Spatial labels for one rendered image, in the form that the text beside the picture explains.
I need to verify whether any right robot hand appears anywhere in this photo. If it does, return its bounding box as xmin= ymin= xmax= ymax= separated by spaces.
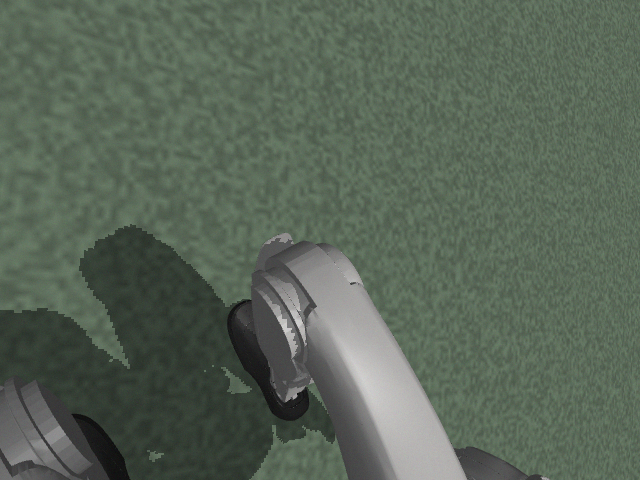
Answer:
xmin=452 ymin=445 xmax=529 ymax=480

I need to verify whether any right robot foot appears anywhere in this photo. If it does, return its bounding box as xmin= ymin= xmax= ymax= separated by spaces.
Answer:
xmin=227 ymin=300 xmax=309 ymax=421

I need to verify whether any left robot foot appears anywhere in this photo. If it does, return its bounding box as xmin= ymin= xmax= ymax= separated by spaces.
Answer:
xmin=72 ymin=414 xmax=130 ymax=480

